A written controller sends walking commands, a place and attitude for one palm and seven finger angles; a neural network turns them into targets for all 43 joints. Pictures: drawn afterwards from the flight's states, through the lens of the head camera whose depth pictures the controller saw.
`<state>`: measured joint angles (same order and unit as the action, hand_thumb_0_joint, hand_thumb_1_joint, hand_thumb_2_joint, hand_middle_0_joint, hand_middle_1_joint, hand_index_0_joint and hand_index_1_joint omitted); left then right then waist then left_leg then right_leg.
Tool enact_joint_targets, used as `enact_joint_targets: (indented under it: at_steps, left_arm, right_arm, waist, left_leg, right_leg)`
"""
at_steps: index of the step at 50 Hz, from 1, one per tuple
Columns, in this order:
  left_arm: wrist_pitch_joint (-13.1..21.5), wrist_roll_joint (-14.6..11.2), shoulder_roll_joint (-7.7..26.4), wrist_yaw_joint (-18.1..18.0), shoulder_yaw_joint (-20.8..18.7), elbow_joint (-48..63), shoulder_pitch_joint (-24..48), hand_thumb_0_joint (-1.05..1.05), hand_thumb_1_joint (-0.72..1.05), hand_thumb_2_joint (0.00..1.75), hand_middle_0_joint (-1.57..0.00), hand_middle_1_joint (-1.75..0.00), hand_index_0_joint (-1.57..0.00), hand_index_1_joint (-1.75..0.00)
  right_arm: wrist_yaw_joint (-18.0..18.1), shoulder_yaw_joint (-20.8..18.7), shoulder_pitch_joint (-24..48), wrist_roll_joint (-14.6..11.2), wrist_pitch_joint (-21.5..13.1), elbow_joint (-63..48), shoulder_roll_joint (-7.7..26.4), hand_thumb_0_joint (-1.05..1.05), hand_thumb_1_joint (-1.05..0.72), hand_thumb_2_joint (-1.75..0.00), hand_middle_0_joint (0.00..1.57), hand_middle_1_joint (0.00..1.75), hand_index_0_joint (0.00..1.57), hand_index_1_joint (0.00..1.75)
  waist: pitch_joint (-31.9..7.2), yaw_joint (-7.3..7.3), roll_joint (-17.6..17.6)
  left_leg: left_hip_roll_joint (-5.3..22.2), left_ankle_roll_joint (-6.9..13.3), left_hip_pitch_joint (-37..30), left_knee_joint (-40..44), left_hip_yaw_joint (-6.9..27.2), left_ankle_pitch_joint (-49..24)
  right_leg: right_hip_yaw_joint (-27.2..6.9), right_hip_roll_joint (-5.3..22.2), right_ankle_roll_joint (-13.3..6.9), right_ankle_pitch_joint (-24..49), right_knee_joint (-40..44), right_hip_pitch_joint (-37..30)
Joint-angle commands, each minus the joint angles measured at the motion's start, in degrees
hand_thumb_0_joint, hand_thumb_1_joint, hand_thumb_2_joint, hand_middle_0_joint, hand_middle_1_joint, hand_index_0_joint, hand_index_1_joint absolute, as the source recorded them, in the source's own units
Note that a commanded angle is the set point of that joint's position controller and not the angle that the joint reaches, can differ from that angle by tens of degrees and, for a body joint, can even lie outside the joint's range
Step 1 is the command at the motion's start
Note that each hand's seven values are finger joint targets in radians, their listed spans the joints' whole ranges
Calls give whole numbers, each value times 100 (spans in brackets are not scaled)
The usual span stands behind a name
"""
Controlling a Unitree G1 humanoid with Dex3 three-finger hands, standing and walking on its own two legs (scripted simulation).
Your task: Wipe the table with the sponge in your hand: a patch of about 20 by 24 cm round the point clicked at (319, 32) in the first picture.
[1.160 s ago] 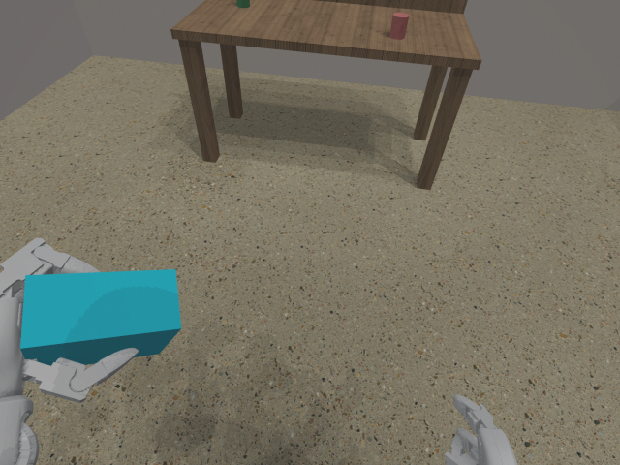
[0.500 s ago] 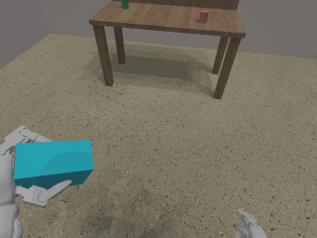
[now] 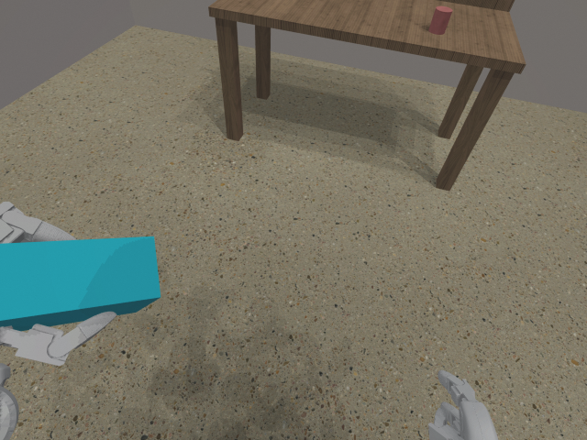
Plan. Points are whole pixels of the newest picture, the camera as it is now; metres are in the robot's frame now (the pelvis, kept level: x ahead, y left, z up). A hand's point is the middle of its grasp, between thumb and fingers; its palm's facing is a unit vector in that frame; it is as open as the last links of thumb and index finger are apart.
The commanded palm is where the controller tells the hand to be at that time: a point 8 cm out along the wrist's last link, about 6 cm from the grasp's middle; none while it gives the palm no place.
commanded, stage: walk to a spot facing it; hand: left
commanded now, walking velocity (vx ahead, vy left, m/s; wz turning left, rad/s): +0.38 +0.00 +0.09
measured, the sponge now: (102, 282) +0.23 +0.22 +0.16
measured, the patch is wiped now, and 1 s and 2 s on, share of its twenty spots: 0.00 0.00 0.00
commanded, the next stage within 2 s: none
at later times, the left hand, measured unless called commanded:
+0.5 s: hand (189, 191) +0.35 +0.16 +0.18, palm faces +0.39 -0.77 -0.50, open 10.1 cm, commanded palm +0.29 +0.21 +0.19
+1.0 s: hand (194, 100) +0.51 +0.19 +0.19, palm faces +0.49 -0.77 -0.42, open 10.1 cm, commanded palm +0.43 +0.23 +0.19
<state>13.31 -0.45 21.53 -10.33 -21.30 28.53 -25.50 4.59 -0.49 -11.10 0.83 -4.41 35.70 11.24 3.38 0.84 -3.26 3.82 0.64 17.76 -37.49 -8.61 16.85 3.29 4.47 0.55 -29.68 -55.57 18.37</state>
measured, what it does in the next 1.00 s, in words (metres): walks ahead: right foot, then left foot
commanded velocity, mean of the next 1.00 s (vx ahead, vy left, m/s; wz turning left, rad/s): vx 0.37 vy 0.00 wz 0.20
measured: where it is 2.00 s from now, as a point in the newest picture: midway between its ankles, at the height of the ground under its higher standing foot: (317, 322)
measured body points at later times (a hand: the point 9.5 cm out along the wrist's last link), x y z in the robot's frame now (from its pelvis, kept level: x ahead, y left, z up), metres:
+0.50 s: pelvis +0.15 -0.08 +0.01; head +0.18 -0.11 +0.46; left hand +0.32 +0.20 +0.20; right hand +0.31 -0.32 -0.10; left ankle +0.13 +0.07 -0.59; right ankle +0.15 -0.13 -0.72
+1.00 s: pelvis +0.30 -0.07 +0.00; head +0.33 -0.06 +0.45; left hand +0.48 +0.23 +0.21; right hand +0.51 -0.25 -0.08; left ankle +0.35 +0.03 -0.72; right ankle +0.27 -0.19 -0.64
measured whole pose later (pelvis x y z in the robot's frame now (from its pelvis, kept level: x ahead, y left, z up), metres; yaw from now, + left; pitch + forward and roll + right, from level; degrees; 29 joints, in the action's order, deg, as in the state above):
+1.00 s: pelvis +0.30 -0.07 +0.00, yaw +8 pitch -2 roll +1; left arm 11.5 -1.2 24.1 -8.4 -21.3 28.3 -20.5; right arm 2.1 1.5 -8.4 0.2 -3.0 33.5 7.4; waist 4.3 -1.5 -2.3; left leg 1.2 3.7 19.7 -35.3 -10.6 14.2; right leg 2.9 4.3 0.7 -28.4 -71.6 26.4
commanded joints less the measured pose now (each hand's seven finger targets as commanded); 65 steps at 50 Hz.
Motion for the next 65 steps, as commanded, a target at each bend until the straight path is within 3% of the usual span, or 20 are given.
enact_joint_targets:
  at_steps: [1, 5, 13, 14, 16, 18, 20, 24, 35, 40, 41, 42, 43, 44, 47, 52, 61, 63, 64, 65]
  left_arm:
    - [268, -4, 788, -12, -386, 1545, 578, 0, 10, 130, -120, -160, -120, -160]
    - [242, -53, 624, 30, -324, 1672, 122, 0, 10, 130, -120, -160, -120, -160]
    - [95, -105, 799, 96, -557, 872, 193, 0, 10, 130, -120, -160, -120, -160]
    - [45, -78, 840, 101, -554, 846, 250, 0, 10, 130, -120, -160, -120, -160]
    - [-42, -48, 1293, 42, -877, 860, 385, 0, 10, 130, -120, -160, -120, -160]
    - [93, -126, 1143, 102, -734, 806, 364, 0, 10, 130, -120, -160, -120, -160]
    - [233, -80, 1178, 127, -881, 1022, -98, 0, 10, 130, -120, -160, -120, -160]
    - [362, -73, 1134, 98, -822, 1246, 81, 0, 10, 130, -120, -160, -120, -160]
    - [271, -123, 945, -55, -792, 1073, -184, 0, 10, 130, -120, -160, -120, -160]
    - [249, -91, 1013, -131, -518, 1499, 605, 0, 10, 130, -120, -160, -120, -160]
    - [307, -82, 1065, -132, -504, 1604, 813, 0, 10, 130, -120, -160, -120, -160]
    - [335, -90, 1003, -115, -488, 1567, 759, 0, 10, 130, -120, -160, -120, -160]
    - [384, -140, 1022, -108, -513, 1675, 909, 0, 10, 130, -120, -160, -120, -160]
    - [345, -71, 1362, -101, -643, 1492, 1094, 0, 10, 130, -120, -160, -120, -160]
    - [299, -132, 1658, 19, -1157, 1643, 699, 0, 10, 130, -120, -160, -120, -160]
    - [412, -199, 859, 94, -928, 1892, -369, 0, 10, 130, -120, -160, -120, -160]
    - [247, -47, 430, 121, -190, 773, 653, 0, 10, 130, -120, -160, -120, -160]
    - [162, 19, 611, 99, -155, 1022, 977, 0, 10, 130, -120, -160, -120, -160]
    - [112, 63, 1044, 34, -403, 1089, 985, 0, 10, 130, -120, -160, -120, -160]
    - [90, -1, 1243, -8, -539, 1331, 1176, 0, 10, 130, -120, -160, -120, -160]
  right_arm:
    - [-98, -261, 234, -103, -344, -767, 657, 0, -90, -90, 20, 30, 20, 30]
    - [-128, -230, 182, -118, -455, -801, 607, 0, -90, -90, 20, 30, 20, 30]
    - [12, -181, 349, -88, -305, -839, 531, 0, -90, -90, 20, 30, 20, 30]
    - [4, -184, 332, -112, -264, -819, 478, 0, -90, -90, 20, 30, 20, 30]
    - [-30, -139, 598, -116, -224, -996, 385, 0, -90, -90, 20, 30, 20, 30]
    - [-91, -231, 579, -120, -217, -830, 547, 0, -90, -90, 20, 30, 20, 30]
    - [-136, -144, 631, -64, -77, -699, 495, 0, -90, -90, 20, 30, 20, 30]
    - [-158, -202, 605, -46, 60, -698, 566, 0, -90, -90, 20, 30, 20, 30]
    - [-196, -291, 308, -137, 80, -1169, 549, 0, -90, -90, 20, 30, 20, 30]
    - [-59, -259, 106, -83, -15, -1146, 516, 0, -90, -90, 20, 30, 20, 30]
    - [-16, -262, 95, -63, -47, -1171, 552, 0, -90, -90, 20, 30, 20, 30]
    - [-16, -259, 149, -43, -74, -1168, 644, 0, -90, -90, 20, 30, 20, 30]
    - [-78, -204, 164, -42, -134, -1193, 649, 0, -90, -90, 20, 30, 20, 30]
    - [-149, -122, 165, -55, -144, -1188, 626, 0, -90, -90, 20, 30, 20, 30]
    - [-142, -259, 438, -103, -120, -1017, 654, 0, -90, -90, 20, 30, 20, 30]
    - [-260, -267, 369, -141, -312, -974, 567, 0, -90, -90, 20, 30, 20, 30]
    - [1, -270, 182, -149, -410, -773, 611, 0, -90, -90, 20, 30, 20, 30]
    - [5, -188, 257, -201, -368, -803, 429, 0, -90, -90, 20, 30, 20, 30]
    - [7, -151, 346, -177, -325, -858, 308, 0, -90, -90, 20, 30, 20, 30]
    - [22, -136, 648, -135, -366, -905, 504, 0, -90, -90, 20, 30, 20, 30]
  waist:
    - [-546, -224, 1377]
    - [-670, -125, 1652]
    - [-848, -15, 1214]
    - [-1050, 32, 641]
    - [-1219, 127, -1743]
    - [-816, 4, -838]
    - [-698, -24, -69]
    - [-646, -161, -2]
    - [-559, 136, -568]
    - [-1128, -129, -134]
    - [-1349, -246, 219]
    - [-1617, -257, 1126]
    - [-1597, -162, 1914]
    - [-1210, -204, 1357]
    - [-837, -35, 1111]
    - [-901, 12, 1627]
    - [-768, -21, 1270]
    - [-1065, -2, 225]
    - [-1099, 61, -1459]
    - [-989, 156, -1154]
  left_leg:
    - [1986, 1342, -1597, 2048, 2756, -571]
    - [1386, 914, -1250, 2106, 1337, -918]
    - [1086, 586, -479, 751, 443, -993]
    - [808, 459, -124, -329, 212, -774]
    - [-327, 58, 2295, -3450, 317, 1677]
    - [68, -47, 2405, -4237, 1067, 972]
    - [242, -202, 2553, -4419, 1010, 401]
    - [287, -280, 2724, -4207, 723, -278]
    - [104, -77, 1904, -393, -410, -486]
    - [-550, 137, -447, 849, -937, -846]
    - [-369, 281, -1486, 959, -595, -1084]
    - [462, 734, -2402, 1168, 862, -1388]
    - [1952, 1536, -2938, 1469, 3325, -2275]
    - [2303, 1784, -2340, 1819, 4151, -1978]
    - [1980, 1507, -1217, 2070, 3068, -637]
    - [1266, 908, -157, 2376, 1255, 5]
    - [948, 629, -572, 1277, 687, -20]
    - [480, 407, 181, -676, 252, 18]
    - [-189, 132, 1853, -2410, 33, 1218]
    - [-251, 10, 2528, -3434, 668, 1672]
  right_leg:
    - [-309, 277, 83, 87, -1336, 2273]
    - [263, 167, 162, 847, -261, 1606]
    - [1051, -346, 128, 1506, 2500, -841]
    - [655, -115, 2, 1459, 2863, -1468]
    - [-3189, 2140, -1037, 1790, 3858, -2516]
    - [-3032, 2199, -947, 1275, 4092, -1945]
    - [-1760, 1825, -871, 2251, 3773, -1729]
    - [-325, 1497, -693, 3252, 3799, -1527]
    - [205, 1389, -589, 5087, 3679, -2363]
    - [722, 1176, -480, 5530, 1797, -1614]
    - [808, 1017, -297, 5006, 886, -939]
    - [838, 587, -89, 3275, -326, -38]
    - [351, -104, 4, -90, -1629, 1332]
    - [-286, -254, -60, -600, -2309, 1729]
    - [-528, 313, 38, -37, -1965, 1911]
    - [200, 323, 173, 1080, -395, 956]
    - [1056, -252, 303, 1024, 2471, -330]
    - [30, 485, -46, 1290, 3378, -1478]
    - [-2110, 1846, -679, 2218, 3732, -2466]
    - [-2846, 2506, -1071, 2711, 3874, -2497]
